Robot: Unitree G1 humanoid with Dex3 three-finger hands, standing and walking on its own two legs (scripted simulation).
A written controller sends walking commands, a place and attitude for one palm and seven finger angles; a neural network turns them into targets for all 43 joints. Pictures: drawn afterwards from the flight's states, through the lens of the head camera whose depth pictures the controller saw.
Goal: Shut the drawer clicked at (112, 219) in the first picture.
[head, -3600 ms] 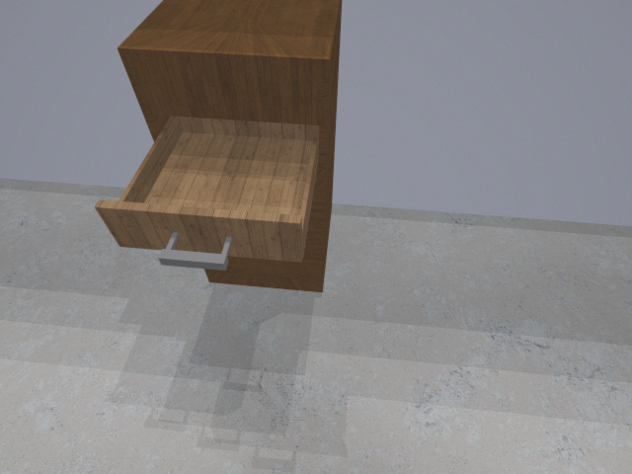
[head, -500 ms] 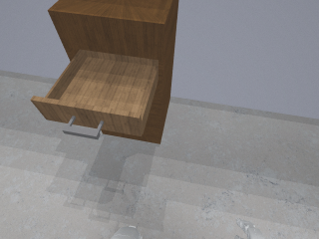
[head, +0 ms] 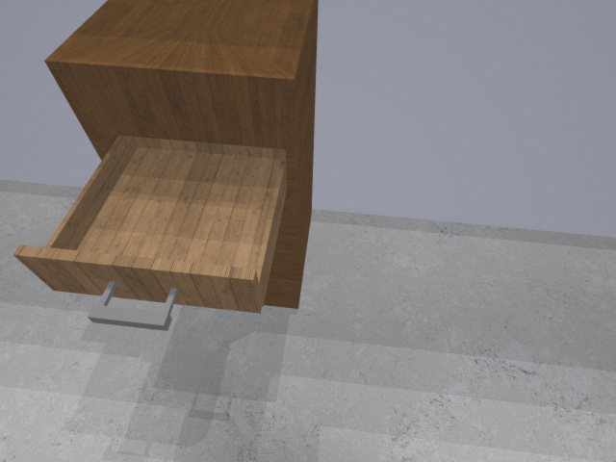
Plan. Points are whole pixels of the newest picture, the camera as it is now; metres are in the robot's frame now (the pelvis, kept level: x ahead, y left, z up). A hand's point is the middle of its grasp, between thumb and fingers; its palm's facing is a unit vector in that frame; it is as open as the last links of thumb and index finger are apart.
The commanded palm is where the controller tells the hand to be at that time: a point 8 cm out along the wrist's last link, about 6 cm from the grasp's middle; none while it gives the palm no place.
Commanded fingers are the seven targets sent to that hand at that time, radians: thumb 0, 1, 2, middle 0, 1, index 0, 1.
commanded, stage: come to a stop and stand still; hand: left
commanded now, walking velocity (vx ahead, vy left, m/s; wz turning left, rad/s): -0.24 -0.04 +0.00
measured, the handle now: (136, 304) +0.35 +0.30 -0.10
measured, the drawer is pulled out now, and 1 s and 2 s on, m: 0.30 0.30 0.30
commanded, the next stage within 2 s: look again from close up in 1.14 s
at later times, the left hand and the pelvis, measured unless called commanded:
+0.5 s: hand out of the picture +0.04 +0.18 -0.17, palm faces +0.04 -0.97 -0.23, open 7.4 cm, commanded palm none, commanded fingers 0.00 0.90 0.90 -0.20 -0.30 -0.20 -0.30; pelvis +0.01 -0.01 +0.00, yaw -1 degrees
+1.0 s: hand out of the picture -0.03 +0.20 -0.17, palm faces +0.02 -0.97 -0.22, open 7.4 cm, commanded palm none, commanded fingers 0.00 0.90 0.90 -0.20 -0.30 -0.20 -0.30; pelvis -0.05 +0.01 +0.00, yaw -1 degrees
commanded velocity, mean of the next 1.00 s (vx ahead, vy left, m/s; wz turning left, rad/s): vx -0.03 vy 0.02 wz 0.00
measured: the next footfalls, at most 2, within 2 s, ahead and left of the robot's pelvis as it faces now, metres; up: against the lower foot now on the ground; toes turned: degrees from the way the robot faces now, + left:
left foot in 0.48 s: +0.05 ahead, +0.12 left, +0.00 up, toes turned +2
